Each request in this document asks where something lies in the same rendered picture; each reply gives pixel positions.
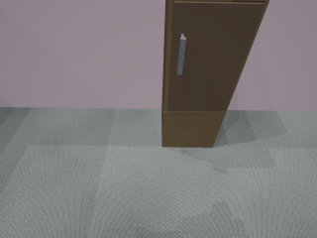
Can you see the cupboard door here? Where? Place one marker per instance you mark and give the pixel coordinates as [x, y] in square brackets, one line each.
[218, 36]

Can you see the handle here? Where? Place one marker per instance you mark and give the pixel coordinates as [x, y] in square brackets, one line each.
[181, 53]

